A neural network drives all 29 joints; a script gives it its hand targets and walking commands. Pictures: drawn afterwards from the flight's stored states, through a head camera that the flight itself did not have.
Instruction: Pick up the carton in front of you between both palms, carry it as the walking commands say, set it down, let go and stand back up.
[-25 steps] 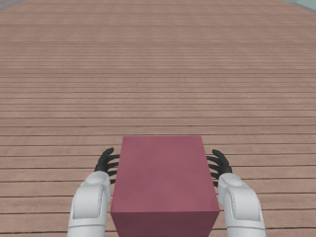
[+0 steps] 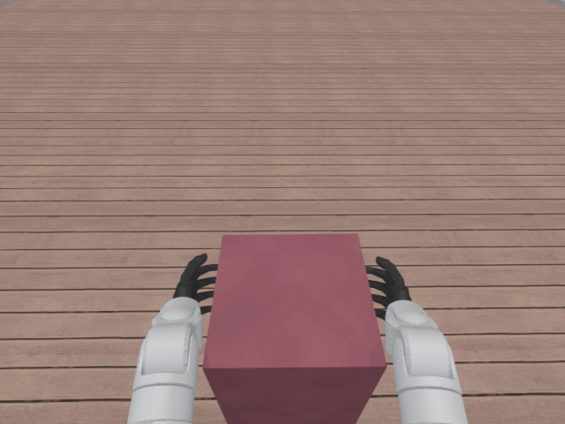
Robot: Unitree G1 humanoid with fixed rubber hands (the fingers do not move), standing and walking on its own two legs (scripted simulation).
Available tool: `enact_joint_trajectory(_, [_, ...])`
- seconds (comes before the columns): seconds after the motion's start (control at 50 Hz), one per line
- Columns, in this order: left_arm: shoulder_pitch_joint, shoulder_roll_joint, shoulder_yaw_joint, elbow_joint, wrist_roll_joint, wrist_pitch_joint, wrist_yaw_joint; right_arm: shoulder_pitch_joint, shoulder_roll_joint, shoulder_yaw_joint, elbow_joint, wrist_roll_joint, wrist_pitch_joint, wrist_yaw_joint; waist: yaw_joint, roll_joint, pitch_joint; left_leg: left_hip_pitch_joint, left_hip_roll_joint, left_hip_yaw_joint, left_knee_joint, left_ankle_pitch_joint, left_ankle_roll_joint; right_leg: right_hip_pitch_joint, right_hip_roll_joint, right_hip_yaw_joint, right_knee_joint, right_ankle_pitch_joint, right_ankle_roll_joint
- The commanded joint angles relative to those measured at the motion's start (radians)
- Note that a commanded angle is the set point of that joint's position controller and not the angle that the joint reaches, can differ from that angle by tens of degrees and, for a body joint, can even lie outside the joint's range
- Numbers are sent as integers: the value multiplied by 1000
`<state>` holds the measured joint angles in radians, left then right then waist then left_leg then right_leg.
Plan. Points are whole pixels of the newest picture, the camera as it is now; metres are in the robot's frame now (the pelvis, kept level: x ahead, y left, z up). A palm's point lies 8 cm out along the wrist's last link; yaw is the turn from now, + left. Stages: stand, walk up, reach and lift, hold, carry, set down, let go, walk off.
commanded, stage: carry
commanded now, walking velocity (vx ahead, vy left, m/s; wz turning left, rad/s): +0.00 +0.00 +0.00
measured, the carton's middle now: (290, 332) +0.29 +0.00 -0.04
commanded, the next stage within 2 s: hold in 0.02 s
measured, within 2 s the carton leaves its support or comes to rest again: neither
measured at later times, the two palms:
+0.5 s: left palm (193, 318) +0.26 +0.13 +0.05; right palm (419, 342) +0.23 -0.16 +0.05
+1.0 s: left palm (218, 334) +0.32 +0.12 -0.09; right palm (390, 349) +0.29 -0.17 -0.09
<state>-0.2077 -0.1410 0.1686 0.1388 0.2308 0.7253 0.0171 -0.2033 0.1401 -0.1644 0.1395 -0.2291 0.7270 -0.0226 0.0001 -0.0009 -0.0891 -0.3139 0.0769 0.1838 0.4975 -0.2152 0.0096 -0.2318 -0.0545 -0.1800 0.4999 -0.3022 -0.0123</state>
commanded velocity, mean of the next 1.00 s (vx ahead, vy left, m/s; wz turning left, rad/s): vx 0.00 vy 0.00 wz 0.00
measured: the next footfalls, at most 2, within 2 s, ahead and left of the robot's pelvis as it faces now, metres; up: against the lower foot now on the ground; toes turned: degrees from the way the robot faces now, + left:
none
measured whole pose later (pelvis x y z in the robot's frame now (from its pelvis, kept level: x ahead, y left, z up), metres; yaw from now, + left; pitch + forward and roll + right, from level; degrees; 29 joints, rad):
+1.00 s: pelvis -0.07 +0.03 -0.05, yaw -6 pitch +13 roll +0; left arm -0.63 -0.21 0.52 0.56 0.40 0.27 0.01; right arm -0.67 0.12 -0.51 0.64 -0.42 0.26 0.07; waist -0.01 0.00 0.14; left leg -0.79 -0.03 -0.01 0.83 -0.26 0.01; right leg -0.77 0.02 0.04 0.86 -0.32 0.00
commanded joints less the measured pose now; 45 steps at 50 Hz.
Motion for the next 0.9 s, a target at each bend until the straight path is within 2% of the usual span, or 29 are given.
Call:
enact_joint_trajectory(0.0, [-392,-861,-542,-38,-224,-15,-210,-417,851,540,-55,230,-20,216,-1,2,-220,128,100,-107,-47,227,2,34,-114,105,-77,238,-1])
enact_joint_trajectory(0.02, [-282,-898,-521,-68,-226,-8,-212,-316,873,519,-52,223,-15,220,11,-39,-116,360,-167,-254,-93,450,26,121,124,274,-135,557,-5])
enact_joint_trajectory(0.04, [-332,-857,-525,-101,-216,-25,-207,-341,863,517,-82,208,-35,208,-7,-47,-176,406,-152,-279,-81,528,21,124,117,288,-126,598,-9])
enact_joint_trajectory(0.06, [-317,-848,-510,-103,-198,-24,-203,-340,831,500,-80,201,-38,209,11,9,-165,394,-150,-271,-106,481,10,170,109,288,-134,556,-13])
enact_joint_trajectory(0.08, [-360,-831,-528,-114,-209,-23,-210,-333,830,475,-56,186,-43,200,-9,-39,-147,376,-150,-272,-108,460,-2,194,122,277,-162,472,-13])
enact_joint_trajectory(0.12, [-369,-853,-534,-100,-217,-31,-214,-360,835,483,-56,187,-50,199,-18,-18,-144,393,-170,-269,-107,463,-9,198,124,288,-160,538,0])
enact_joint_trajectory(0.14, [-372,-848,-531,-93,-216,-34,-214,-361,838,483,-51,191,-54,197,-13,-16,-153,380,-174,-268,-115,451,-10,232,125,292,-162,547,3])
enact_joint_trajectory(0.16, [-389,-837,-537,-95,-219,-35,-219,-366,837,473,-31,181,-55,196,-16,-41,-154,363,-176,-261,-129,358,-11,250,126,285,-185,438,3])
enact_joint_trajectory(0.2, [-387,-853,-517,-64,-208,-34,-220,-394,839,480,-32,185,-51,206,-8,-11,-116,323,-181,-259,-138,313,-7,254,123,284,-170,445,7])
enact_joint_trajectory(0.28, [-375,-863,-459,0,-169,-27,-214,-447,855,485,-5,201,-42,228,25,-15,-82,343,-174,-256,-156,220,7,196,122,276,-184,315,13])
enact_joint_trajectory(0.42, [-468,-917,-438,64,-164,-22,-244,-520,896,440,67,187,-42,260,8,-8,-36,357,-153,-248,-167,66,12,101,118,271,-210,106,-8])
enact_joint_trajectory(0.48, [-604,-937,-398,137,-155,-35,-260,-633,890,374,151,154,-61,277,-9,-5,1,340,-149,-239,-152,-64,11,41,113,265,-207,-47,-28])
enact_joint_trajectory(0.54, [-758,-960,-321,272,-126,-69,-275,-774,883,275,295,103,-104,298,-22,-9,15,305,-138,-249,-128,-202,7,8,113,253,-175,-164,-42])
enact_joint_trajectory(0.58, [-844,-959,-232,372,-81,-96,-269,-874,861,181,388,53,-138,305,-22,9,27,265,-128,-268,-122,-278,6,-1,123,243,-130,-186,-42])
enact_joint_trajectory(0.62, [-881,-926,-133,454,-29,-116,-242,-924,812,85,464,0,-165,295,-24,31,56,227,-121,-279,-114,-325,6,-24,129,240,-87,-184,-45])
enact_joint_trajectory(0.7, [-874,-769,80,538,99,-161,-180,-925,661,-115,564,-135,-201,259,-16,18,98,156,-134,-262,-52,-301,4,-134,135,229,-23,-187,-43])
enact_joint_trajectory(0.76, [-838,-658,171,546,154,-215,-149,-894,561,-180,581,-192,-246,238,-1,-6,69,90,-149,-248,15,-238,-4,-225,139,218,31,-151,-32])
enact_joint_trajectory(0.82, [-821,-609,178,534,165,-293,-131,-871,524,-177,573,-194,-319,230,5,-7,-15,-15,-168,-232,99,-125,-11,-317,150,218,108,-65,-22])
enact_joint_trajectory(0.88, [-828,-657,106,516,134,-390,-124,-872,566,-118,561,-151,-416,231,-3,-6,-142,-77,-186,-234,188,6,-14,-410,169,216,185,15,-20])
